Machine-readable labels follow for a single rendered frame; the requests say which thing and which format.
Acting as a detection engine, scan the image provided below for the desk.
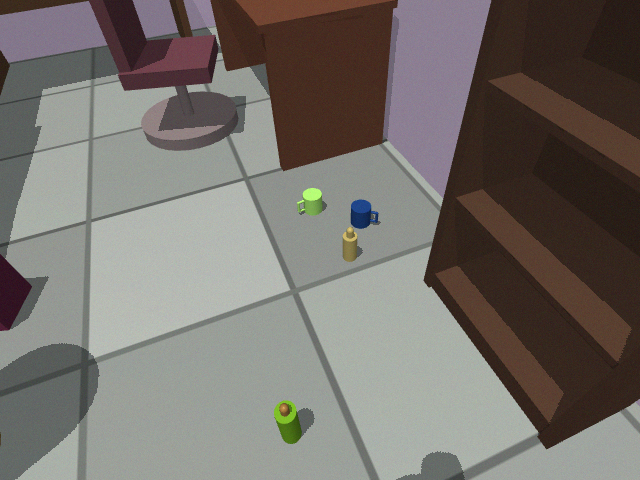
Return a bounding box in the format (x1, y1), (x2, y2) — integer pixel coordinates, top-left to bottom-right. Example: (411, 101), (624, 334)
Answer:
(0, 0), (193, 95)
(210, 0), (398, 171)

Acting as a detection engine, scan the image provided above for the bookshelf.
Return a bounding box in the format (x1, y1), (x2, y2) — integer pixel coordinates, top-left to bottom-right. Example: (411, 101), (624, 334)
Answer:
(423, 0), (640, 449)

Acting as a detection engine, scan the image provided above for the office chair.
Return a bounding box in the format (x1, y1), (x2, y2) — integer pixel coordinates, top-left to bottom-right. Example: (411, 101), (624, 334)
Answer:
(89, 0), (238, 151)

